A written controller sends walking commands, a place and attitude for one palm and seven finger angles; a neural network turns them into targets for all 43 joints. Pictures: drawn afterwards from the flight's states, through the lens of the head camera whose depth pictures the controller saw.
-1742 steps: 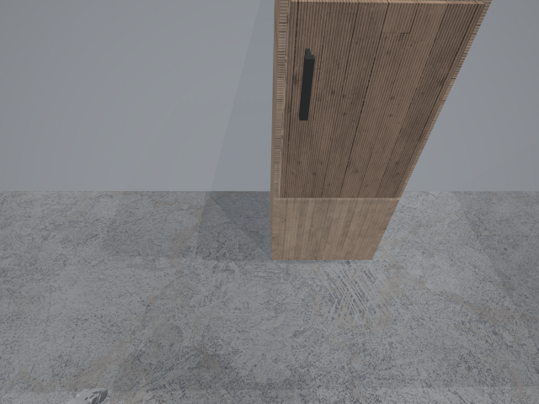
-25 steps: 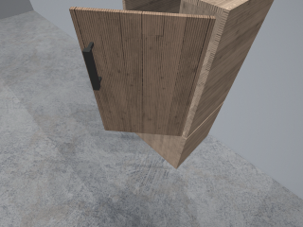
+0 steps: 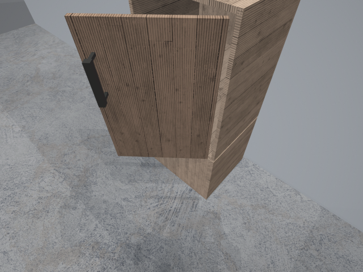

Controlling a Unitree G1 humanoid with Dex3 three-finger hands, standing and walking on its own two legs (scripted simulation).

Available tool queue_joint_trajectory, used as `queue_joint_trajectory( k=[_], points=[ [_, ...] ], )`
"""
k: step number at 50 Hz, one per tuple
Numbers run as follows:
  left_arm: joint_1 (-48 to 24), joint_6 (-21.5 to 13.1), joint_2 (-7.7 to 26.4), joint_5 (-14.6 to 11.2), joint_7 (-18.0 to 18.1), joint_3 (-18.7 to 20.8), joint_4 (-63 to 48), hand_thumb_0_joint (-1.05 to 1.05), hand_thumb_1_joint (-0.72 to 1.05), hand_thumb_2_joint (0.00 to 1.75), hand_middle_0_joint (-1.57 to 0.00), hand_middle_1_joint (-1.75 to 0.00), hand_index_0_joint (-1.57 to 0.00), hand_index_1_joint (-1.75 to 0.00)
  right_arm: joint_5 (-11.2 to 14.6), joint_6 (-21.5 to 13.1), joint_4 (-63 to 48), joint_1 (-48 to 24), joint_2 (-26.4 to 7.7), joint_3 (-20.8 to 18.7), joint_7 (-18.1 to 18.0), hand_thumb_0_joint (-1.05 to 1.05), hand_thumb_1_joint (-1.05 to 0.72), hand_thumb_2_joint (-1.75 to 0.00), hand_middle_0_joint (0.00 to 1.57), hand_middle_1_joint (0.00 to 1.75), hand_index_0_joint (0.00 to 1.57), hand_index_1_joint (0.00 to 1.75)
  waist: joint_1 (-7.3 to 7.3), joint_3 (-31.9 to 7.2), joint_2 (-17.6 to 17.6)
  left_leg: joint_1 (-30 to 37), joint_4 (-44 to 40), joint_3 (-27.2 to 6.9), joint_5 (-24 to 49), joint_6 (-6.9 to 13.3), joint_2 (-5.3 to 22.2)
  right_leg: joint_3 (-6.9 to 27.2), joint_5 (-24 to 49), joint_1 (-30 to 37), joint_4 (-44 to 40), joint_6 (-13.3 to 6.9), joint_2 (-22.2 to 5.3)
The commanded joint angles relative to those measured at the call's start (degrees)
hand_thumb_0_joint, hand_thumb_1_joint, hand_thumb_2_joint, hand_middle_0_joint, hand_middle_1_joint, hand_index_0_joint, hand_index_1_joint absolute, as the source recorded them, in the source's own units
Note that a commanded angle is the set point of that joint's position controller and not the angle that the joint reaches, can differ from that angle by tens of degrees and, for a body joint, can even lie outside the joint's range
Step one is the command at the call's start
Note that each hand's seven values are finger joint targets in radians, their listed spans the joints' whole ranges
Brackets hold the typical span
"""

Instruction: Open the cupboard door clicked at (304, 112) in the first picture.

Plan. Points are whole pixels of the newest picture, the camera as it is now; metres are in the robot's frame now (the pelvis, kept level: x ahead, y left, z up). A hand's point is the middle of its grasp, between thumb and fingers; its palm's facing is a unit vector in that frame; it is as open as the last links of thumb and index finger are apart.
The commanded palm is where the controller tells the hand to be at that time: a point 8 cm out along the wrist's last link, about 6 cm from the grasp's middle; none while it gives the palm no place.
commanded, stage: come to a stop and stand still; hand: left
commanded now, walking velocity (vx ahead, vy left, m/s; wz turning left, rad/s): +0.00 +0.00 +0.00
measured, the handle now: (97, 80) +0.59 +0.28 +0.09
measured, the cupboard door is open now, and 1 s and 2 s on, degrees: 40 40 40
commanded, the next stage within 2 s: look again from close up in 0.16 s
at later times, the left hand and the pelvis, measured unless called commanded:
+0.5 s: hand out of the picture +0.00 +0.19 -0.17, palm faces +0.01 -0.97 -0.22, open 7.4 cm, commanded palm none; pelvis -0.02 +0.01 +0.00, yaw -1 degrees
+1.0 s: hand out of the picture -0.01 +0.18 -0.17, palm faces +0.00 -0.98 -0.18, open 7.4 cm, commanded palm none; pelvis -0.01 +0.01 +0.00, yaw -1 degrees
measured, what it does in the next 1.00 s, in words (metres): steps on the spot: left foot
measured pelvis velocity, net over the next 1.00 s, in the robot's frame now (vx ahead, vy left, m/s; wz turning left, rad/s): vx -0.01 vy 0.01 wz -0.02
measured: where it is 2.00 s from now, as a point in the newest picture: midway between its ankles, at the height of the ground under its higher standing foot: outside the picture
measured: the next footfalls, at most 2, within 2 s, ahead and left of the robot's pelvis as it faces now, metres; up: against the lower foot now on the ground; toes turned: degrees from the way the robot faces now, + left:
left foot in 0.04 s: +0.04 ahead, +0.12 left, +0.00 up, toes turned +2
left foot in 1.64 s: +0.11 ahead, +0.19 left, +0.00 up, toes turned +1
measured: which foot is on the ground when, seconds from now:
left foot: up 0.00-0.02, down 0.04-1.00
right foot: down 0.00-1.00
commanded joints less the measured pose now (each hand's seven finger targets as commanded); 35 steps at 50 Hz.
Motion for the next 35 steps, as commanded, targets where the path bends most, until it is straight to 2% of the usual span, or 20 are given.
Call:
queue_joint_trajectory(
  k=[1, 2, 3, 4, 5, 6, 7, 8, 10, 11, 12, 13, 14, 16, 18, 20, 22, 23, 27, 35],
  points=[
    [0.77, -2.02, 6.99, -0.84, 0.6, 0.92, -0.97, 0.0, 0.9, 0.9, -0.2, -0.3, -0.2, -0.3, -0.1, -3.15, 0.62, 4.15, -2.07, 1.03, -0.76, 0.0, -0.9, -0.9, 0.2, 0.3, 0.2, 0.3, -0.41, -2.89, -1.62, 11.12, -17.29, -4.08, 19.85, 0.7, 3.24, 6.28, 17.1, -1.78, -5.43, -2.97, -7.26],
    [2.22, -2.01, 5.79, -1.21, 0.59, 0.62, -0.63, 0.0, 0.9, 0.9, -0.2, -0.3, -0.2, -0.3, -0.35, -3.79, 0.86, 3.91, -3.86, 1.18, -1.22, 0.0, -0.9, -0.9, 0.2, 0.3, 0.2, 0.3, 0.91, -4.01, 1.56, 11.01, -17.75, -7.07, 25.69, 2.12, 6.89, 4.88, 14.7, 0.02, -5.68, -1.18, -4.92],
    [2.38, -1.76, 4.88, -0.91, 0.78, 0.55, -0.22, 0.0, 0.9, 0.9, -0.2, -0.3, -0.2, -0.3, -0.22, -3.67, 1.36, 3.82, -4.36, 1.11, -1.34, 0.0, -0.9, -0.9, 0.2, 0.3, 0.2, 0.3, 1.22, -3.07, 0.22, 8.18, -18.75, -7.54, 20.7, 2.54, 8.05, 4.63, 8.33, 2.09, -8.01, -0.81, -3.82],
    [1.89, -1.52, 5.01, -1.01, 0.65, 0.6, 0.68, 0.0, 0.9, 0.9, -0.2, -0.3, -0.2, -0.3, -0.36, -3.99, 2.03, 2.78, -4.12, 1.4, -1.58, 0.0, -0.9, -0.9, 0.2, 0.3, 0.2, 0.3, 1.6, -2.15, 4.22, 6.68, -18.86, -7.51, 21.38, 2.59, 6.99, 4.35, 10.55, 2.95, -7.9, -0.65, -4.15],
    [1.7, -1.36, 5.44, -1.03, 0.68, 0.62, 1.3, 0.0, 0.9, 0.9, -0.2, -0.3, -0.2, -0.3, -0.27, -4.04, 2.54, 2.92, -3.51, 1.65, -1.69, 0.0, -0.9, -0.9, 0.2, 0.3, 0.2, 0.3, 1.53, -2.04, 5.99, 6.74, -19.23, -6.87, 21.73, 2.32, 6.32, 4.13, 11.4, 4.13, -7.66, -0.77, -4.16],
    [1.76, -1.22, 5.5, -1.12, 0.61, 0.52, 1.97, 0.0, 0.9, 0.9, -0.2, -0.3, -0.2, -0.3, -0.15, -3.89, 2.92, 3.31, -3.46, 1.81, -1.75, 0.0, -0.9, -0.9, 0.2, 0.3, 0.2, 0.3, 1.56, -1.1, 6.5, 5.72, -21.1, -6.71, 16.43, 2.04, 6.18, 4.17, 7.75, 4.25, -8.73, -0.73, -4.07],
    [1.72, -1.13, 5.44, -1.04, 0.52, 0.5, 2.47, 0.0, 0.9, 0.9, -0.2, -0.3, -0.2, -0.3, -0.22, -3.76, 3.23, 3.53, -3.2, 1.87, -1.75, 0.0, -0.9, -0.9, 0.2, 0.3, 0.2, 0.3, 1.57, 0.09, 5.34, 4.69, -21.86, -6.62, 12.48, 1.81, 5.62, 4.52, 6.33, 4.15, -9.72, -0.83, -3.88],
    [1.87, -1.14, 5.2, -0.94, 0.48, 0.52, 2.66, 0.0, 0.9, 0.9, -0.2, -0.3, -0.2, -0.3, -0.18, -3.64, 3.45, 4.35, -2.77, 1.89, -1.75, 0.0, -0.9, -0.9, 0.2, 0.3, 0.2, 0.3, 1.52, 0.96, 2.41, 4.19, -22.38, -6.32, 10.28, 1.76, 5.36, 4.39, 5.48, 4.43, -10.78, -0.96, -3.75],
    [2.12, -1.32, 4.98, -1.01, 0.45, 0.34, 3.27, 0.0, 0.9, 0.9, -0.2, -0.3, -0.2, -0.3, -0.22, -3.64, 3.81, 5.32, -2.55, 1.92, -1.73, 0.0, -0.9, -0.9, 0.2, 0.3, 0.2, 0.3, 1.13, 0.94, 1.0, 5.38, -22.15, -5.44, 9.78, 1.39, 4.45, 5.16, 4.81, 3.24, -11.93, -1.18, -4.41],
    [8.22, -3.1, 5.97, 0.02, 3.16, -0.37, 4.22, 0.0, 0.9, 0.9, -0.2, -0.3, -0.2, -0.3, 0.35, -4.91, 0.01, 0.84, -4.1, 2.06, -1.09, 0.0, -0.9, -0.9, 0.2, 0.3, 0.2, 0.3, 3.05, 0.52, 1.65, 6.19, -9.26, -1.71, 16.74, 0.33, 4.39, 8.01, 28.3, 0.34, -9.51, -1.0, -7.68],
    [4.19, -3.87, 8.69, -0.5, 2.7, -0.12, 1.67, 0.0, 0.9, 0.9, -0.2, -0.3, -0.2, -0.3, 0.14, -4.45, -1.37, 5.72, -0.75, 2.47, -0.63, 0.0, -0.9, -0.9, 0.2, 0.3, 0.2, 0.3, -1.22, -4.65, 2.46, 6.56, -10.52, -1.94, 7.19, 0.53, 2.47, 9.72, 19.05, 1.52, -9.35, -3.03, -10.08],
    [2.39, -4.44, 8.93, -0.45, 2.26, 0.14, 0.47, 0.0, 0.9, 0.9, -0.2, -0.3, -0.2, -0.3, -0.37, -4.28, -1.33, 6.84, -0.25, 2.88, -0.18, 0.0, -0.9, -0.9, 0.2, 0.3, 0.2, 0.3, -0.91, -4.98, 0.77, 6.91, -11.0, -1.63, 7.51, 0.55, 2.09, 8.63, 15.27, 0.79, -8.9, -3.64, -9.32],
    [1.74, -4.22, 8.1, -0.49, 1.99, -0.08, 0.03, 0.0, 0.9, 0.9, -0.2, -0.3, -0.2, -0.3, -0.35, -4.49, -1.81, 7.99, -1.2, 2.83, -0.23, 0.0, -0.9, -0.9, 0.2, 0.3, 0.2, 0.3, -1.41, -3.84, 0.21, 7.26, -12.35, -2.49, 9.22, 1.22, 2.66, 6.82, 8.06, -1.6, -7.93, -3.46, -7.49],
    [2.88, -3.77, 6.33, -0.48, 1.64, -0.44, -0.05, 0.0, 0.9, 0.9, -0.2, -0.3, -0.2, -0.3, -0.27, -4.91, -2.41, 8.18, -1.95, 2.9, -0.42, 0.0, -0.9, -0.9, 0.2, 0.3, 0.2, 0.3, -0.72, -2.15, 1.02, 5.69, -14.35, -4.13, 13.43, 2.22, 3.84, 5.2, 5.36, -1.71, -6.37, -2.48, -4.81],
    [3.58, -3.31, 5.55, -0.36, 1.41, -0.64, 0.02, 0.0, 0.9, 0.9, -0.2, -0.3, -0.2, -0.3, -0.35, -5.08, -2.7, 8.06, -2.37, 2.99, -0.62, 0.0, -0.9, -0.9, 0.2, 0.3, 0.2, 0.3, -0.15, -0.08, 0.42, 3.85, -16.24, -5.2, 12.21, 2.97, 4.36, 4.52, 3.08, -1.6, -5.97, -2.03, -3.67],
    [4.37, -3.01, 5.19, -0.46, 1.28, -0.83, 0.05, 0.0, 0.9, 0.9, -0.2, -0.3, -0.2, -0.3, -0.3, -4.94, -2.86, 7.67, -2.85, 3.07, -0.65, 0.0, -0.9, -0.9, 0.2, 0.3, 0.2, 0.3, 0.07, 2.09, -2.11, 2.63, -17.78, -5.39, 8.29, 3.06, 4.01, 5.03, -0.05, -2.78, -6.82, -1.79, -3.57],
    [4.56, -2.78, 5.14, -0.41, 1.21, -0.85, -0.04, 0.0, 0.9, 0.9, -0.2, -0.3, -0.2, -0.3, -0.34, -4.78, -2.67, 7.63, -3.26, 2.98, -0.61, 0.0, -0.9, -0.9, 0.2, 0.3, 0.2, 0.3, -0.1, 3.82, -2.44, 2.18, -19.22, -5.56, 4.33, 3.03, 3.78, 5.47, -2.77, -4.34, -7.5, -1.75, -3.38],
    [4.56, -2.71, 5.45, -0.32, 1.16, -0.89, -0.07, 0.0, 0.9, 0.9, -0.2, -0.3, -0.2, -0.3, -0.39, -4.78, -2.53, 7.69, -3.12, 3.0, -0.55, 0.0, -0.9, -0.9, 0.2, 0.3, 0.2, 0.3, 0.05, 4.35, -0.93, 1.74, -20.11, -5.68, 3.35, 3.17, 3.85, 4.97, -2.87, -4.17, -7.48, -1.68, -3.46],
    [5.52, -2.7, 5.59, -0.34, 1.04, -0.74, -0.16, 0.0, 0.9, 0.9, -0.2, -0.3, -0.2, -0.3, -0.38, -4.96, -2.04, 7.5, -3.51, 3.07, -0.56, 0.0, -0.9, -0.9, 0.2, 0.3, 0.2, 0.3, 0.36, 3.32, -2.35, 2.11, -20.99, -5.6, 2.76, 3.21, 3.74, 5.51, -2.01, -3.53, -7.83, -1.58, -3.65],
    [6.12, -2.87, 5.97, -0.34, 0.79, -0.79, 0.43, 0.0, 0.9, 0.9, -0.2, -0.3, -0.2, -0.3, -0.26, -5.24, -0.87, 6.59, -3.84, 3.03, -0.62, 0.0, -0.9, -0.9, 0.2, 0.3, 0.2, 0.3, 0.63, 1.88, -0.86, 3.84, -21.22, -4.97, 4.88, 3.08, 3.84, 5.71, 0.94, -2.7, -8.69, -1.43, -4.09]
  ],
)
